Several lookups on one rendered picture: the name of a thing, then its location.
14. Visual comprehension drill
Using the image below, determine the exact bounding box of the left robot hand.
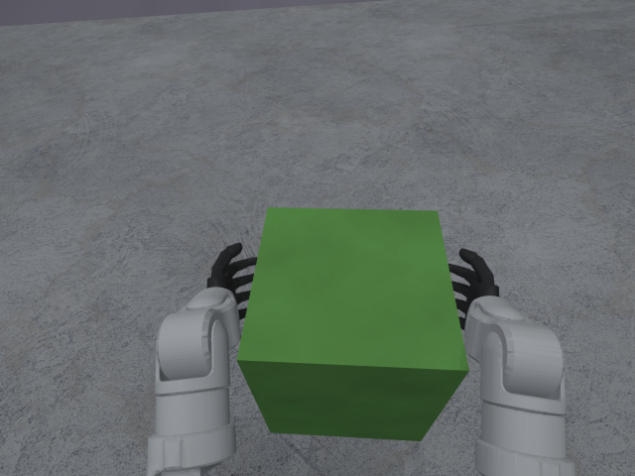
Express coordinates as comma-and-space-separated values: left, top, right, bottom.
207, 243, 258, 320

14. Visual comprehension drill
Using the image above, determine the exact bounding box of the right robot forearm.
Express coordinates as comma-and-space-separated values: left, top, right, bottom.
464, 296, 575, 476

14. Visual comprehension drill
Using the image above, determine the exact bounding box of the left robot forearm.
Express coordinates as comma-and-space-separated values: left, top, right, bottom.
146, 287, 241, 476

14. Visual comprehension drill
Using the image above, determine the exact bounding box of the right robot hand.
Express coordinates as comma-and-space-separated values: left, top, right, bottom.
448, 248, 499, 330

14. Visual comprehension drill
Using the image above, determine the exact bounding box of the carton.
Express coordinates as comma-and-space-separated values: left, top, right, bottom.
236, 207, 469, 441

